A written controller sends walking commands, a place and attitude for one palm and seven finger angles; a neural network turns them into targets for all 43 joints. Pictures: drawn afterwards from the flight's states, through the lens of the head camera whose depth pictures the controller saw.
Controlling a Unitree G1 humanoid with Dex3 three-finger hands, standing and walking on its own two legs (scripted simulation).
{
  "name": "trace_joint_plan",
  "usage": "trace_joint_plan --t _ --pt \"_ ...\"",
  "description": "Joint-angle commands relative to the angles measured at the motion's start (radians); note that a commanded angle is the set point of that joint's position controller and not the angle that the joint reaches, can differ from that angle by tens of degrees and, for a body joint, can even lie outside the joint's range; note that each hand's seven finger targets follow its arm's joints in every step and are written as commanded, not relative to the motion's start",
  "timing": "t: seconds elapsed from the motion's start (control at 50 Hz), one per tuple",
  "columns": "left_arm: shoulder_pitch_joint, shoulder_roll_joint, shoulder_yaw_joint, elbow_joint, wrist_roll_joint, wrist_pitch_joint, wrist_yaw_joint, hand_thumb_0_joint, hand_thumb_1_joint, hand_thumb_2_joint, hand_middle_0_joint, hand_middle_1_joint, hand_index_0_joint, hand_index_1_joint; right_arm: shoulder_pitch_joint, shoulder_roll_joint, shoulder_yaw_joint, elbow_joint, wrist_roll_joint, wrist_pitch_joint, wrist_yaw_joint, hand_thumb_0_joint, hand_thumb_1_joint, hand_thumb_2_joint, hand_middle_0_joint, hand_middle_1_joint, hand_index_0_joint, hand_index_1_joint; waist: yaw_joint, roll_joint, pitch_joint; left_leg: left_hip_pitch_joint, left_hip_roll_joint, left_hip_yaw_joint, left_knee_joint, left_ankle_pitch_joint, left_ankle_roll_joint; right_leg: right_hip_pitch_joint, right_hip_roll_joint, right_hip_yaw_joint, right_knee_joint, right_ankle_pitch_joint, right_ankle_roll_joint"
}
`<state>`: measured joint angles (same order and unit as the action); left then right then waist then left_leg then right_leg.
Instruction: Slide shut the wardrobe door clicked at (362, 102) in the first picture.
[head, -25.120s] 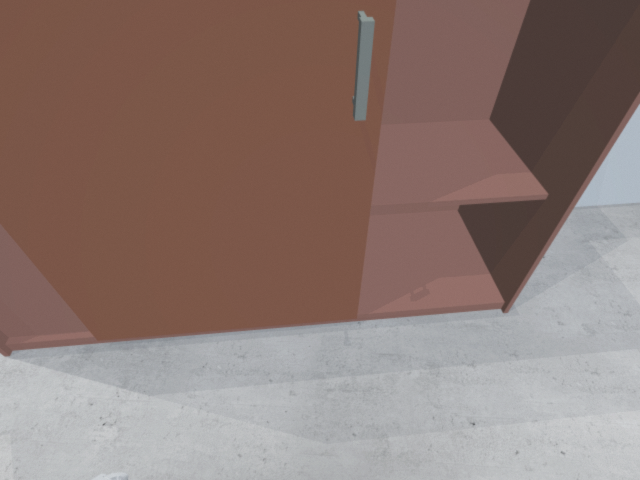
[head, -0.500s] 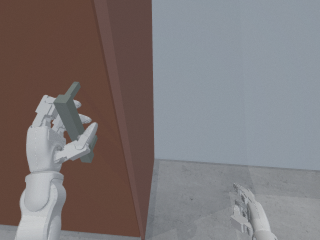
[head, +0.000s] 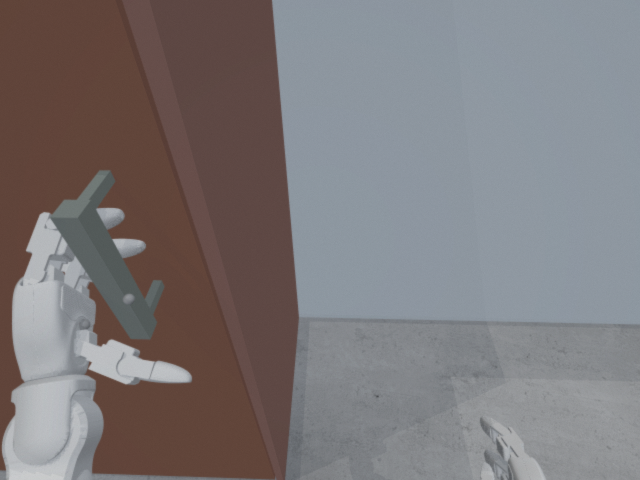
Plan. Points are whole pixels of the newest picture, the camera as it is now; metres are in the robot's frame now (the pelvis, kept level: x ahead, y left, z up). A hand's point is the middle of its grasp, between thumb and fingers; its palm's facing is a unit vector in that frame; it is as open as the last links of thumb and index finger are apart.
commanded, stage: slip the hand off the handle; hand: left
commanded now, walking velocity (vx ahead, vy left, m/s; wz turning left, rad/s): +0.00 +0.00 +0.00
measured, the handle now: (123, 261) +0.26 +0.23 +0.20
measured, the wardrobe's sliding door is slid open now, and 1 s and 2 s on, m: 0.00 0.00 0.00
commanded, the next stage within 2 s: draw the hand back to the body in 1.30 s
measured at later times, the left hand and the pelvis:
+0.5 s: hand (73, 300) +0.21 +0.26 +0.19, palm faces +0.39 -0.91 -0.12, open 14.7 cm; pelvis +0.00 +0.01 +0.00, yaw +1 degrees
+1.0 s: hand (1, 375) +0.14 +0.28 +0.19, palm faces +0.39 -0.91 -0.14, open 14.6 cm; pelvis -0.01 +0.02 -0.01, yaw +1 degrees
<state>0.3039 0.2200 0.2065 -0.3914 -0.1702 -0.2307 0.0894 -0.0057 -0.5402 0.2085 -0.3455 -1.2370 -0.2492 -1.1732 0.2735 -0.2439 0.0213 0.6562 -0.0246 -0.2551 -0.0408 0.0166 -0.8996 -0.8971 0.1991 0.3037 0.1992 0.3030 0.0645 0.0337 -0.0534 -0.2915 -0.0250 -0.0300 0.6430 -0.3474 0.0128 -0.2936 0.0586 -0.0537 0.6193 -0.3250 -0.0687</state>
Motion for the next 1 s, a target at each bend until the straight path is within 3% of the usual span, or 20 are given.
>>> trace_joint_plan --t 0.0,0.02,0.08,0.14,0.2,0.26,0.28,0.3,0.38,0.42,0.46,0.48,0.5,0.52,0.58,0.6,0.72,0.8,0.86,0.98 --pt "-0.11 0.115 0.066 -0.174 -0.008 -0.042 0.0 0.0 -0.55 0.2 -0.25 -1.15 -0.25 -1.15 -0.112 -0.093 -0.025 -0.182 0.003 -0.057 0.001 0.0 -0.9 -0.9 0.2 0.3 0.2 0.3 0.004 -0.047 -0.124 0.0 0.011 0.017 -0.035 0.353 0.003 0.021 -0.074 0.03 -0.039 0.372 0.051" --pt "-0.129 0.115 0.071 -0.174 -0.012 -0.041 -0.004 0.0 -0.55 0.2 -0.25 -1.15 -0.25 -1.15 -0.114 -0.095 -0.027 -0.185 0.006 -0.048 -0.001 0.0 -0.9 -0.9 0.2 0.3 0.2 0.3 0.003 -0.069 -0.112 -0.017 0.011 0.012 -0.036 0.326 0.002 0.01 -0.072 0.03 -0.042 0.335 0.052" --pt "-0.122 0.15 0.114 -0.203 -0.014 -0.042 -0.007 0.0 -0.55 0.2 -0.25 -1.15 -0.25 -1.15 -0.121 -0.09 -0.029 -0.197 0.008 -0.034 -0.006 0.0 -0.9 -0.9 0.2 0.3 0.2 0.3 0.015 -0.037 -0.163 -0.008 0.009 0.016 -0.033 0.317 -0.002 0.023 -0.074 0.034 -0.036 0.307 0.047" --pt "-0.115 0.155 0.137 -0.171 -0.035 -0.026 -0.022 0.0 -0.55 0.2 -0.25 -1.15 -0.25 -1.15 -0.135 -0.083 -0.022 -0.198 0.013 -0.016 -0.013 0.0 -0.9 -0.9 0.2 0.3 0.2 0.3 0.018 -0.061 -0.12 -0.032 0.01 0.012 -0.037 0.28 -0.003 0.011 -0.07 0.034 -0.047 0.271 0.048" --pt "-0.14 0.174 0.17 -0.157 -0.058 -0.019 -0.035 0.0 -0.55 0.2 -0.25 -1.15 -0.25 -1.15 -0.148 -0.08 -0.018 -0.196 0.019 -0.006 -0.023 0.0 -0.9 -0.9 0.2 0.3 0.2 0.3 0.018 -0.039 -0.116 -0.032 0.01 0.01 -0.044 0.246 -0.004 0.003 -0.066 0.034 -0.06 0.224 0.046" --pt "-0.156 0.201 0.199 -0.156 -0.062 -0.021 -0.045 0.0 -0.55 0.2 -0.25 -1.15 -0.25 -1.15 -0.149 -0.079 -0.016 -0.195 0.02 -0.006 -0.028 0.0 -0.9 -0.9 0.2 0.3 0.2 0.3 0.023 -0.032 -0.114 -0.031 0.01 0.004 -0.051 0.244 -0.004 0.007 -0.065 0.033 -0.063 0.217 0.043" --pt "-0.176 0.179 0.174 -0.159 -0.069 -0.022 -0.053 0.0 -0.55 0.2 -0.25 -1.15 -0.25 -1.15 -0.157 -0.076 -0.012 -0.197 0.02 -0.008 -0.028 0.0 -0.9 -0.9 0.2 0.3 0.2 0.3 0.015 -0.013 -0.114 -0.025 0.007 0.006 -0.05 0.234 -0.002 0.0 -0.069 0.038 -0.068 0.212 0.045" --pt "-0.175 0.217 0.211 -0.147 -0.069 -0.025 -0.057 0.0 -0.55 0.2 -0.25 -1.15 -0.25 -1.15 -0.151 -0.078 -0.014 -0.191 0.023 -0.01 -0.031 0.0 -0.9 -0.9 0.2 0.3 0.2 0.3 0.02 -0.004 -0.111 -0.031 0.011 0.002 -0.053 0.225 -0.005 0.0 -0.065 0.039 -0.069 0.196 0.043" --pt "-0.245 0.232 0.207 -0.117 -0.077 -0.036 -0.093 0.0 -0.55 0.2 -0.25 -1.15 -0.25 -1.15 -0.155 -0.083 -0.01 -0.186 0.026 -0.023 -0.042 0.0 -0.9 -0.9 0.2 0.3 0.2 0.3 0.007 -0.004 -0.09 -0.041 0.008 -0.003 -0.059 0.178 0.002 -0.018 -0.068 0.049 -0.091 0.133 0.044" --pt "-0.253 0.249 0.222 -0.104 -0.086 -0.04 -0.112 0.0 -0.55 0.2 -0.25 -1.15 -0.25 -1.15 -0.155 -0.086 -0.01 -0.18 0.026 -0.032 -0.05 0.0 -0.9 -0.9 0.2 0.3 0.2 0.3 0.007 0.021 -0.091 -0.041 0.005 0.0 -0.057 0.163 0.006 -0.018 -0.07 0.059 -0.099 0.117 0.044" --pt "-0.247 0.284 0.268 -0.076 -0.098 -0.039 -0.124 0.0 -0.55 0.2 -0.25 -1.15 -0.25 -1.15 -0.155 -0.09 -0.012 -0.174 0.028 -0.038 -0.057 0.0 -0.9 -0.9 0.2 0.3 0.2 0.3 0.015 -0.003 -0.096 -0.053 0.006 -0.003 -0.06 0.154 0.005 -0.011 -0.07 0.059 -0.105 0.1 0.044" --pt "-0.277 0.28 0.268 -0.081 -0.108 -0.043 -0.131 0.0 -0.55 0.2 -0.25 -1.15 -0.25 -1.15 -0.161 -0.089 -0.011 -0.171 0.031 -0.042 -0.058 0.0 -0.9 -0.9 0.2 0.3 0.2 0.3 0.011 0.027 -0.104 -0.051 0.004 -0.002 -0.058 0.157 0.004 -0.007 -0.073 0.063 -0.104 0.102 0.042" --pt "-0.234 0.3 0.304 -0.064 -0.118 -0.042 -0.134 0.0 -0.55 0.2 -0.25 -1.15 -0.25 -1.15 -0.156 -0.087 -0.013 -0.167 0.031 -0.045 -0.06 0.0 -0.9 -0.9 0.2 0.3 0.2 0.3 0.023 0.031 -0.1 -0.058 0.006 -0.003 -0.058 0.156 0.001 0.0 -0.073 0.063 -0.105 0.099 0.042" --pt "-0.23 0.296 0.308 -0.056 -0.129 -0.042 -0.14 0.0 -0.55 0.2 -0.25 -1.15 -0.25 -1.15 -0.156 -0.088 -0.012 -0.166 0.03 -0.047 -0.061 0.0 -0.9 -0.9 0.2 0.3 0.2 0.3 0.022 -0.009 -0.113 -0.064 0.004 -0.002 -0.056 0.162 0.004 0.01 -0.075 0.063 -0.105 0.109 0.046" --pt "-0.236 0.316 0.344 -0.042 -0.148 -0.046 -0.149 0.0 -0.55 0.2 -0.25 -1.15 -0.25 -1.15 -0.16 -0.09 -0.014 -0.162 0.033 -0.053 -0.062 0.0 -0.9 -0.9 0.2 0.3 0.2 0.3 0.027 0.009 -0.108 -0.079 0.003 0.0 -0.056 0.158 0.0 0.009 -0.077 0.065 -0.105 0.1 0.046" --pt "-0.17 0.307 0.352 -0.043 -0.156 -0.048 -0.155 0.0 -0.55 0.2 -0.25 -1.15 -0.25 -1.15 -0.161 -0.088 -0.017 -0.165 0.032 -0.057 -0.06 0.0 -0.9 -0.9 0.2 0.3 0.2 0.3 0.038 0.005 -0.112 -0.077 0.005 0.0 -0.054 0.168 0.001 0.023 -0.077 0.067 -0.104 0.111 0.046" --pt "-0.005 0.276 0.307 -0.189 -0.167 -0.072 -0.19 0.0 -0.55 0.2 -0.25 -1.15 -0.25 -1.15 -0.151 -0.096 -0.021 -0.182 0.023 -0.082 -0.043 0.0 -0.9 -0.9 0.2 0.3 0.2 0.3 0.048 0.008 -0.151 -0.047 0.007 -0.003 -0.036 0.24 0.005 0.04 -0.077 0.049 -0.063 0.222 0.046" --pt "0.078 0.285 0.344 -0.22 -0.188 -0.089 -0.193 0.0 -0.55 0.2 -0.25 -1.15 -0.25 -1.15 -0.153 -0.092 -0.022 -0.176 0.027 -0.092 -0.044 0.0 -0.9 -0.9 0.2 0.3 0.2 0.3 0.051 -0.009 -0.091 -0.065 0.011 -0.011 -0.033 0.205 -0.004 -0.001 -0.068 0.039 -0.07 0.161 0.041" --pt "0.073 0.278 0.339 -0.24 -0.197 -0.095 -0.189 0.0 -0.55 0.2 -0.25 -1.15 -0.25 -1.15 -0.156 -0.092 -0.017 -0.173 0.031 -0.1 -0.049 0.0 -0.9 -0.9 0.2 0.3 0.2 0.3 0.048 0.026 -0.046 -0.075 0.009 -0.019 -0.029 0.153 -0.009 -0.049 -0.063 0.04 -0.082 0.083 0.036" --pt "0.158 0.235 0.269 -0.327 -0.201 -0.113 -0.212 0.0 -0.55 0.2 -0.25 -1.15 -0.25 -1.15 -0.156 -0.088 -0.01 -0.191 0.03 -0.13 -0.049 0.0 -0.9 -0.9 0.2 0.3 0.2 0.3 0.049 0.037 -0.067 -0.062 0.009 -0.037 -0.021 0.138 -0.014 -0.064 -0.057 0.025 -0.054 0.074 0.03"
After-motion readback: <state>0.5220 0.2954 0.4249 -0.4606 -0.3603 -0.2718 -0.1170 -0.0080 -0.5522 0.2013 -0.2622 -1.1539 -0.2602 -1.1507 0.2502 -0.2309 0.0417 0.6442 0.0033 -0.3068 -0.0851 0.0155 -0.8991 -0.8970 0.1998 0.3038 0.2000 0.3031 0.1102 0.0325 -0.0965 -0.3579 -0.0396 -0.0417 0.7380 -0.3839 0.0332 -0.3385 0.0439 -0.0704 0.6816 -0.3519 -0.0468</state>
